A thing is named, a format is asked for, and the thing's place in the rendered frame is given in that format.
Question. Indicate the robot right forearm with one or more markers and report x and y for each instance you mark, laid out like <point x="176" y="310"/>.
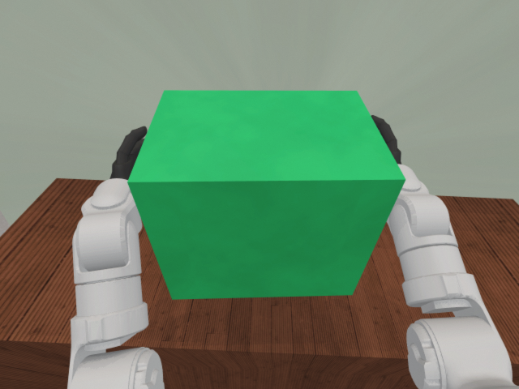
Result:
<point x="435" y="275"/>

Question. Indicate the robot right upper arm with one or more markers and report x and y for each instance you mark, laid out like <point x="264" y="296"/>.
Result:
<point x="456" y="353"/>

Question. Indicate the right robot hand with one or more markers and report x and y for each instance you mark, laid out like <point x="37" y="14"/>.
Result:
<point x="388" y="136"/>

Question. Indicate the carton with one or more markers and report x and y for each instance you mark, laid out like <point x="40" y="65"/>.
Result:
<point x="263" y="193"/>

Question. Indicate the pedestal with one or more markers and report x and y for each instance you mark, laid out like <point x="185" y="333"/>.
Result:
<point x="318" y="342"/>

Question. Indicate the robot left upper arm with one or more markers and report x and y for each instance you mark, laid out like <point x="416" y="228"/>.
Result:
<point x="134" y="368"/>

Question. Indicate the robot left forearm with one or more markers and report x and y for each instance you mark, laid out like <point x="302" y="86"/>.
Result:
<point x="106" y="259"/>

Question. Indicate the left robot hand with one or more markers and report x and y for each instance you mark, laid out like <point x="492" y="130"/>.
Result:
<point x="128" y="153"/>

